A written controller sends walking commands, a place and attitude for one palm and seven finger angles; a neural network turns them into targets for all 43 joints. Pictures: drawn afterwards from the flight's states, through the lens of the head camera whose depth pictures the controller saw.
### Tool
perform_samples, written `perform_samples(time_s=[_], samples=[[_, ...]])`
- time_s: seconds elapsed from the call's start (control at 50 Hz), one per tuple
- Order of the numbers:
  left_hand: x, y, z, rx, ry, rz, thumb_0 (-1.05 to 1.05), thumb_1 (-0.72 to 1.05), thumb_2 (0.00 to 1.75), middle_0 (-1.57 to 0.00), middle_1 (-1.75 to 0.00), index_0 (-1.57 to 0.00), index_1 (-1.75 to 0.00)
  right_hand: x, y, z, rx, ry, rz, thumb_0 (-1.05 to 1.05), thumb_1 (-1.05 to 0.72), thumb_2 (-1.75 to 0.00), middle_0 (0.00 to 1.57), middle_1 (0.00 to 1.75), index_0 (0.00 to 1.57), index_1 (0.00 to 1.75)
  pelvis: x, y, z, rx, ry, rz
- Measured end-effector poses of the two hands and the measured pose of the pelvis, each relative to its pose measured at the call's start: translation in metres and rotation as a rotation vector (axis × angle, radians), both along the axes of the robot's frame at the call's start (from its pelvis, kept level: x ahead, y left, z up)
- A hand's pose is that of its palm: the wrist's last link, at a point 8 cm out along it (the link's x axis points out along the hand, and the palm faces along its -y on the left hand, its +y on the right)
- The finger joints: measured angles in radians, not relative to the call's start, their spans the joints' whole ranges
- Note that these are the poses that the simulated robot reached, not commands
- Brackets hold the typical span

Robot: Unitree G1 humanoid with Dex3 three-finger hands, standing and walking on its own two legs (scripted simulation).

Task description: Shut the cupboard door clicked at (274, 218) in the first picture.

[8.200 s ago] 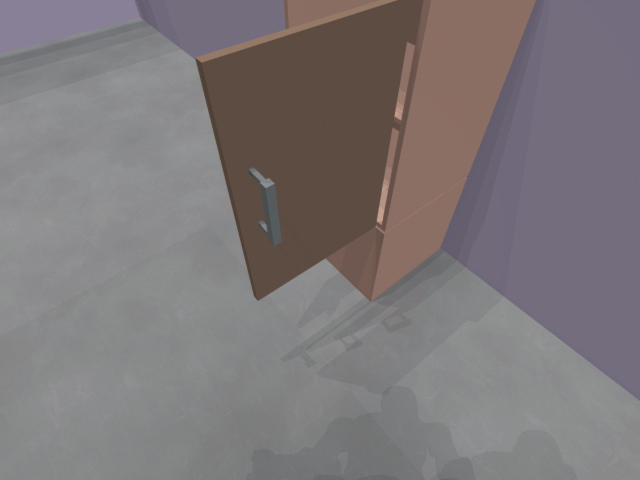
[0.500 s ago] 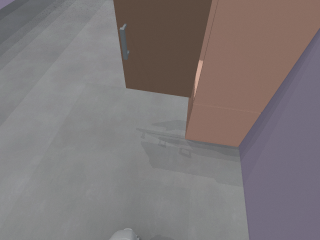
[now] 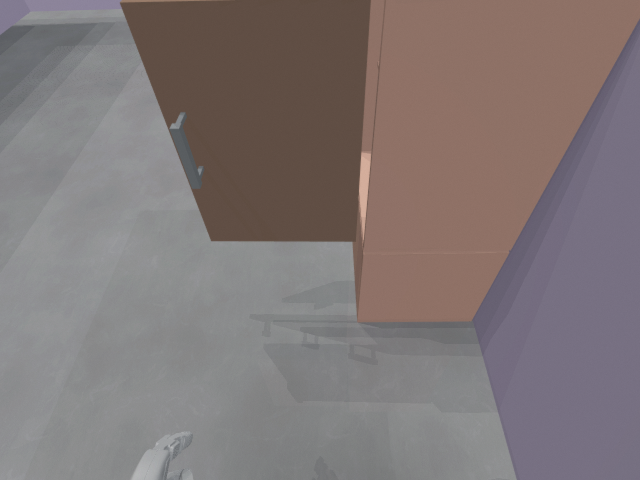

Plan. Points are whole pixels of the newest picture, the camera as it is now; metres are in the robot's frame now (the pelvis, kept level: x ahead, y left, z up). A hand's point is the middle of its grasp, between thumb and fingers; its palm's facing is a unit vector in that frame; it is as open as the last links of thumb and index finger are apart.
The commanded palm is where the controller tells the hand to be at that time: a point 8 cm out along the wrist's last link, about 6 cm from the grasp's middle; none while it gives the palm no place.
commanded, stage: take the last steps up to it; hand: left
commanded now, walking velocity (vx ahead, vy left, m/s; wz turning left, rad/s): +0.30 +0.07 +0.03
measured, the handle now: (189, 151) +0.71 +0.29 -0.01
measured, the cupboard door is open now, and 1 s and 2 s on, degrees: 89 89 89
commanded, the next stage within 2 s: come to a stop and stand still in 0.42 s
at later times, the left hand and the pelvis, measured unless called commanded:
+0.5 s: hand out of the picture +0.11 +0.24 -0.18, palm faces +0.09 -0.98 -0.16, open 7.4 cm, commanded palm none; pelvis +0.18 +0.07 +0.00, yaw +0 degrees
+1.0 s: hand (190, 363) +0.32 +0.24 -0.15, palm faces -0.02 -0.97 -0.24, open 7.4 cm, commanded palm none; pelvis +0.23 +0.05 +0.01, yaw +0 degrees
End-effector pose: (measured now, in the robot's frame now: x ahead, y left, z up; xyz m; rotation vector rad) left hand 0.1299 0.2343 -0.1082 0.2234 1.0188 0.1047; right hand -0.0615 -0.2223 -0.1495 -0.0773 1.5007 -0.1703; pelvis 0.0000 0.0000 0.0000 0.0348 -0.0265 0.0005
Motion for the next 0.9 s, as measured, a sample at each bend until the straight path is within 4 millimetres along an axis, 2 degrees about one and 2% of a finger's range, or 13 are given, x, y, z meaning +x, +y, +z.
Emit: perform_samples(time_s=[0.04, 0.08, 0.12, 0.24, 0.36, 0.42, 0.46, 0.5, 0.56, 0.66, 0.72, 0.82, 0.9], samples=[[0.006, -0.006, -0.001, -0.009, 0.005, 0.012, 0.0, 0.91, 0.9, -0.2, -0.3, -0.2, -0.3, 0.015, -0.002, 0.002, 0.006, 0.014, -0.001, 0.01, -0.92, -0.9, 0.2, 0.3, 0.2, 0.3, 0.013, -0.003, 0.002, -0.011, -0.006, 0.013], [0.002, -0.009, -0.001, -0.02, 0.042, 0.037, 0.0, 0.91, 0.9, -0.2, -0.3, -0.2, -0.3, 0.037, -0.005, 0.008, 0.002, 0.003, 0.003, 0.01, -0.92, -0.9, 0.2, 0.3, 0.2, 0.3, 0.027, -0.004, 0.008, -0.018, -0.003, 0.016], [-0.008, -0.013, -0.003, -0.035, 0.099, 0.062, 0.0, 0.91, 0.9, -0.2, -0.3, -0.2, -0.3, 0.066, -0.007, 0.015, -0.006, -0.027, 0.013, 0.01, -0.92, -0.9, 0.2, 0.3, 0.2, 0.3, 0.04, -0.004, 0.014, -0.022, 0.006, 0.014], [-0.037, 0.007, -0.006, -0.024, 0.255, 0.151, -0.01, 0.95, 0.9, -0.2, -0.3, -0.2, -0.3, 0.164, -0.001, 0.029, -0.021, -0.155, 0.067, 0.01, -0.92, -0.9, 0.19, 0.3, 0.2, 0.3, 0.082, 0.004, 0.023, -0.028, 0.027, 0.014], [-0.061, 0.024, -0.018, -0.07, 0.425, 0.217, 0.0, 0.92, 0.9, -0.2, -0.3, -0.2, -0.3, 0.269, 0.025, 0.036, -0.038, -0.284, 0.147, 0.01, -0.92, -0.9, 0.19, 0.3, 0.19, 0.3, 0.129, 0.032, 0.018, -0.041, 0.023, 0.016], [-0.06, 0.037, -0.032, -0.098, 0.494, 0.238, 0.0, 0.92, 0.9, -0.2, -0.3, -0.2, -0.3, 0.316, 0.044, 0.033, -0.063, -0.359, 0.183, 0.01, -0.92, -0.9, 0.19, 0.3, 0.19, 0.3, 0.155, 0.053, 0.005, -0.058, 0.02, 0.011], [-0.05, 0.047, -0.04, -0.101, 0.525, 0.229, 0.01, 0.91, 0.9, -0.2, -0.3, -0.2, -0.3, 0.335, 0.055, 0.03, -0.08, -0.39, 0.186, 0.01, -0.92, -0.9, 0.19, 0.3, 0.2, 0.3, 0.167, 0.063, -0.001, -0.048, 0.014, 0.006], [-0.029, 0.056, -0.041, -0.094, 0.517, 0.207, 0.01, 0.91, 0.9, -0.2, -0.3, -0.2, -0.3, 0.342, 0.065, 0.032, -0.082, -0.391, 0.178, 0.01, -0.92, -0.9, 0.19, 0.3, 0.2, 0.3, 0.177, 0.069, 0.001, -0.04, 0.011, -0.007], [0.017, 0.067, -0.037, -0.086, 0.45, 0.178, 0.01, 0.91, 0.9, -0.2, -0.3, -0.2, -0.3, 0.34, 0.077, 0.034, -0.076, -0.355, 0.156, 0.0, -0.92, -0.9, 0.2, 0.3, 0.2, 0.3, 0.191, 0.076, 0.007, -0.036, 0.017, -0.009], [0.099, 0.075, -0.029, -0.071, 0.304, 0.138, 0.01, 0.91, 0.9, -0.2, -0.3, -0.2, -0.3, 0.331, 0.074, 0.036, -0.108, -0.27, 0.125, -0.01, -0.95, -0.9, 0.2, 0.3, 0.2, 0.3, 0.209, 0.081, 0.015, -0.038, 0.021, 0.001], [0.138, 0.074, -0.026, -0.062, 0.241, 0.11, 0.01, 0.91, 0.9, -0.2, -0.3, -0.2, -0.3, 0.323, 0.07, 0.033, -0.106, -0.214, 0.101, -0.01, -0.94, -0.9, 0.2, 0.3, 0.2, 0.3, 0.218, 0.078, 0.014, -0.041, 0.017, 0.001], [0.18, 0.068, -0.02, -0.026, 0.182, 0.069, 0.0, 0.91, 0.9, -0.2, -0.3, -0.2, -0.3, 0.313, 0.058, 0.023, -0.092, -0.16, 0.047, 0.0, -0.93, -0.9, 0.2, 0.3, 0.2, 0.3, 0.227, 0.065, 0.011, -0.04, 0.02, -0.01], [0.192, 0.061, -0.019, 0.017, 0.166, 0.039, 0.0, 0.91, 0.9, -0.2, -0.3, -0.2, -0.3, 0.306, 0.042, 0.012, -0.076, -0.134, 0.002, 0.01, -0.92, -0.9, 0.2, 0.3, 0.2, 0.3, 0.229, 0.053, 0.004, -0.03, 0.034, -0.022]])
